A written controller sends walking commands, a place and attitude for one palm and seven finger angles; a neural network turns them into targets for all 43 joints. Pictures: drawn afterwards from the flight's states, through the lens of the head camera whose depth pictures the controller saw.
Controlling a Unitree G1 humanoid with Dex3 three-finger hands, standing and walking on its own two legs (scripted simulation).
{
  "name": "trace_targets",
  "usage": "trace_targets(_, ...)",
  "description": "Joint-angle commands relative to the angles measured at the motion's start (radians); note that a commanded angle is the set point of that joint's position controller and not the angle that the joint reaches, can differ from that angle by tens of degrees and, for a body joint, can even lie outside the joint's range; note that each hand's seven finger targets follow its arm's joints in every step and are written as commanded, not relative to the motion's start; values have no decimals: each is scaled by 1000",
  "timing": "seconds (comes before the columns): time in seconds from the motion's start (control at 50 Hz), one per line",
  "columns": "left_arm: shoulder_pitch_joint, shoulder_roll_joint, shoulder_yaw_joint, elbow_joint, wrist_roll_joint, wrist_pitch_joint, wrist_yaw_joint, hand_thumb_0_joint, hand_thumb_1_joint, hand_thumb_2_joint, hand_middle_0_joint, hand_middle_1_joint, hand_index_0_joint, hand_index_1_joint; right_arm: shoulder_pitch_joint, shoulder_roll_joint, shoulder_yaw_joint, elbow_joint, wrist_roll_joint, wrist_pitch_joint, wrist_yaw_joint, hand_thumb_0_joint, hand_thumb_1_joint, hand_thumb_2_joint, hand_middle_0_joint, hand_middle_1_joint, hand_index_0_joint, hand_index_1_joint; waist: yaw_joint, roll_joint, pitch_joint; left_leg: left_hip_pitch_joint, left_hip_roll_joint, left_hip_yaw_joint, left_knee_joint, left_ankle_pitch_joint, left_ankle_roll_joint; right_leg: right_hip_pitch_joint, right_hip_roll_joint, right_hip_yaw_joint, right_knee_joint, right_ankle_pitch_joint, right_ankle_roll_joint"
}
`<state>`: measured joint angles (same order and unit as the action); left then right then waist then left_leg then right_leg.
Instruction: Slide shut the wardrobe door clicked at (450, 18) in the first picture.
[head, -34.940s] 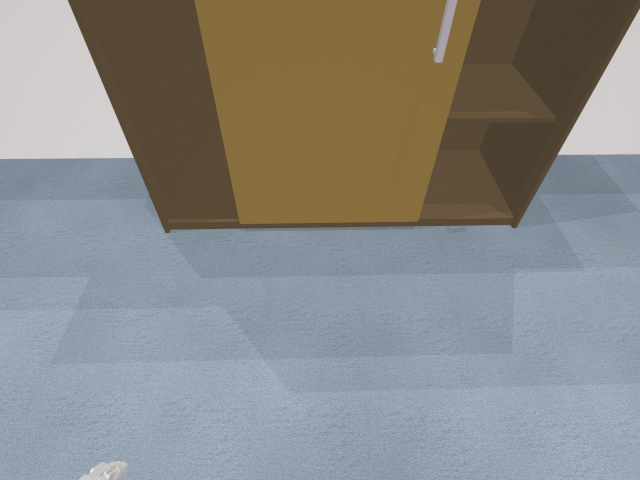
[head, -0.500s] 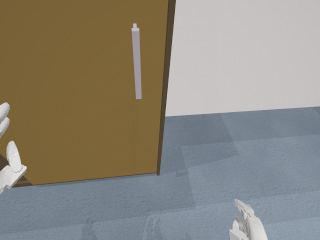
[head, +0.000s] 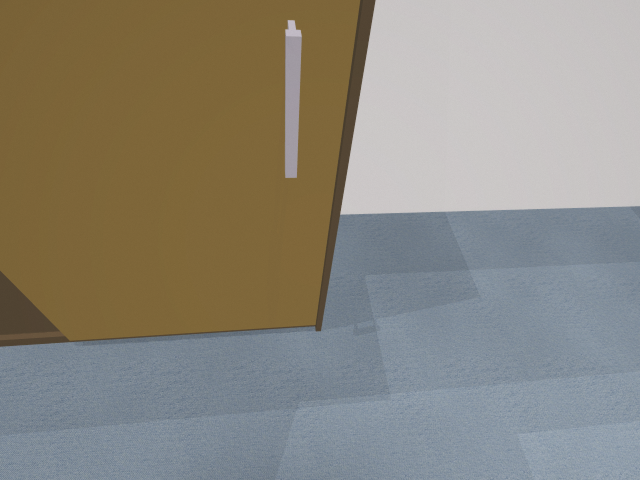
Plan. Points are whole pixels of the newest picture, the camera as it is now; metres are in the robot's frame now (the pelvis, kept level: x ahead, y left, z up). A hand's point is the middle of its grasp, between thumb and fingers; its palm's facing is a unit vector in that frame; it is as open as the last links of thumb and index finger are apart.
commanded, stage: let the arm hang, fingers relaxed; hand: left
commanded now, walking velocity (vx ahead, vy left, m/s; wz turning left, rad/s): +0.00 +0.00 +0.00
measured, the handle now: (291, 107) +0.63 +0.09 +0.12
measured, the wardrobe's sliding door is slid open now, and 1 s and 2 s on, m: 0.00 0.00 0.00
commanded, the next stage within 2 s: look to check the result in 0.74 s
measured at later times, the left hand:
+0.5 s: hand out of the picture +0.03 +0.20 -0.17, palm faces -0.01 -0.97 -0.24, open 7.3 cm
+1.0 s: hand out of the picture +0.09 +0.22 -0.15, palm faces -0.03 -0.95 -0.31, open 7.4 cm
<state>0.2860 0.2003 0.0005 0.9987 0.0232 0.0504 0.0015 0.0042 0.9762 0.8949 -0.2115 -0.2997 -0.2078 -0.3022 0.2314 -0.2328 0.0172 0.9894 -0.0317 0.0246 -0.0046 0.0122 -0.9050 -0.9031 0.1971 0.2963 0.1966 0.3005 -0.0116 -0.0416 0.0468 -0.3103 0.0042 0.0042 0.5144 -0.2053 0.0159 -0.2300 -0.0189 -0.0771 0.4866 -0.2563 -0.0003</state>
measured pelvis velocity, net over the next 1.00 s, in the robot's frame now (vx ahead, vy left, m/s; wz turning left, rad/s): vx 0.02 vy -0.02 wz -0.01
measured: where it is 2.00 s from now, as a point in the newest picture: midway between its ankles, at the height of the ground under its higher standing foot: outside the picture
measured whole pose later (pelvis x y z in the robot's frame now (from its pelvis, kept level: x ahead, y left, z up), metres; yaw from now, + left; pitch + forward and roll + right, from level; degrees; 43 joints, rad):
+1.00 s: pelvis +0.02 -0.02 +0.01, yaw -1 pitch -1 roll +0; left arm 0.12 0.30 0.02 1.14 0.02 -0.01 0.00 0.00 0.91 0.90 -0.21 -0.30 -0.20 -0.30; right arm 0.12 -0.31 0.00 1.13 -0.02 0.00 -0.01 0.01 -0.90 -0.90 0.20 0.30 0.20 0.30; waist -0.01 0.01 0.05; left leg -0.18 0.02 0.01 0.35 -0.16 -0.01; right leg -0.11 0.00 -0.07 0.34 -0.22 -0.02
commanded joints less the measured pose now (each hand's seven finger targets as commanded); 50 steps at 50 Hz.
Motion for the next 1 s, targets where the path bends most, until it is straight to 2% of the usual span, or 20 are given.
trace_targets(0.0,-2,150,34,10,-9,-56,8,0,900,900,-200,-300,-200,-300,-1,-104,-38,-15,7,-26,-21,0,-900,-900,200,300,200,300,7,162,-63,54,74,-109,-145,-70,29,12,-90,128,-169,-67,-56)
trace_targets(0.04,9,142,33,48,-10,-58,10,0,900,900,-200,-300,-200,-300,33,-101,-41,12,11,-26,-26,0,-900,-900,200,300,200,300,5,112,-58,74,84,-109,-143,-24,30,15,-87,110,-171,-38,-54)
trace_targets(0.22,33,122,27,134,-11,-55,20,0,900,900,-200,-300,-200,-300,80,-88,-45,82,13,-26,-33,0,-900,-900,200,300,200,300,9,46,5,78,98,-117,-187,-17,38,11,-83,86,-168,-32,-45)
trace_targets(0.32,13,127,31,133,-8,-54,21,0,900,900,-200,-300,-200,-300,64,-88,-51,90,10,-24,-30,0,-900,-900,200,300,200,300,9,49,45,60,94,-116,-209,-74,35,-10,-81,93,-173,-64,-43)
trace_targets(0.36,-1,135,35,128,-7,-56,21,0,900,900,-200,-300,-200,-300,57,-90,-54,89,9,-26,-28,0,-900,-900,200,300,200,300,9,37,37,63,94,-115,-210,-68,35,-5,-82,93,-172,-60,-42)
trace_targets(0.46,-45,157,44,108,-6,-63,19,0,900,900,-200,-300,-200,-300,19,-109,-56,87,9,-36,-26,0,-900,-900,200,300,200,300,10,53,21,78,97,-114,-210,6,34,14,-87,100,-167,-6,-43)
trace_targets(0.7,-146,222,55,79,-9,-75,11,0,900,900,-200,-300,-200,-300,-76,-182,-57,82,9,-45,-23,0,-900,-900,200,300,200,300,9,63,-33,140,104,-100,-200,141,20,67,-103,117,-192,95,-42)
trace_targets(0.72,-152,232,56,80,-9,-76,10,0,900,900,-200,-300,-200,-300,-78,-189,-56,82,10,-47,-23,0,-900,-900,200,300,200,300,8,49,-50,151,106,-99,-199,161,19,80,-106,116,-192,118,-42)
trace_targets(0.98,-197,283,54,86,-13,-79,8,0,900,900,-200,-300,-200,-300,-134,-250,-53,82,12,-42,-22,0,-900,-900,200,300,200,300,3,53,-85,207,118,-90,-199,207,9,114,-116,123,-222,191,-43)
